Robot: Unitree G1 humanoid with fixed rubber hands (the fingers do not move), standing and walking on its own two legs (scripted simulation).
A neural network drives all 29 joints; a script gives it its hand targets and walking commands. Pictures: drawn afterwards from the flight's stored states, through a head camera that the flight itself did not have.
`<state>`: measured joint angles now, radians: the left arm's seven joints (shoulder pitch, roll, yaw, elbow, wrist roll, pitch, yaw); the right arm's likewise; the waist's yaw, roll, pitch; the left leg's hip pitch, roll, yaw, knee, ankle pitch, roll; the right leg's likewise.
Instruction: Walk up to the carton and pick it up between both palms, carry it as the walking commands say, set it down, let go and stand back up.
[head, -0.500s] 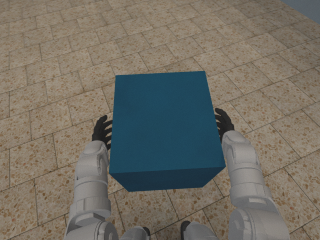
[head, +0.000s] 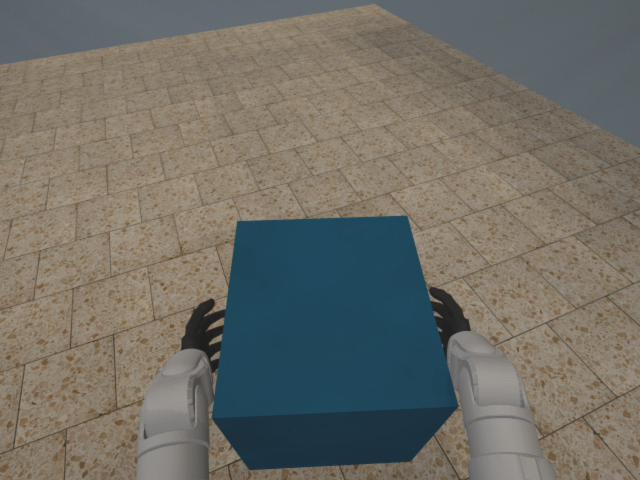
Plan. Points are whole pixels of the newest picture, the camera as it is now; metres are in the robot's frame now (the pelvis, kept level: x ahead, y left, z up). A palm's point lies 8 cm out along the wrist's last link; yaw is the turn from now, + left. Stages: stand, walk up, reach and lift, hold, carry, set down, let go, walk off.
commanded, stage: reach and lift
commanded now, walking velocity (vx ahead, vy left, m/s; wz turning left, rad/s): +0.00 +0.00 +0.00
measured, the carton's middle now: (326, 345) +0.31 +0.01 -0.03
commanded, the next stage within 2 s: hold in 1.26 s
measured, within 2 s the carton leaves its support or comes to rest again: neither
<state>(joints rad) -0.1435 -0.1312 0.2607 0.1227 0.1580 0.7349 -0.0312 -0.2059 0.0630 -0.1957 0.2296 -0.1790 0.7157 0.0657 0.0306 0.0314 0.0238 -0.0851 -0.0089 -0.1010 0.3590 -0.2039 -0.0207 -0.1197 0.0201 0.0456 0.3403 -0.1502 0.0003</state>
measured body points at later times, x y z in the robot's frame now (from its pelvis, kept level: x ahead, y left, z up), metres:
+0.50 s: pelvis -0.02 +0.00 +0.00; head -0.03 -0.01 +0.44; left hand +0.29 +0.15 +0.02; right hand +0.28 -0.19 +0.01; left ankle +0.00 +0.13 -0.75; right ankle +0.03 -0.12 -0.75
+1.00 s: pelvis -0.01 +0.00 +0.00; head -0.02 -0.01 +0.45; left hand +0.27 +0.17 +0.02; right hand +0.28 -0.17 +0.01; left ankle +0.00 +0.13 -0.75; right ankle +0.03 -0.12 -0.75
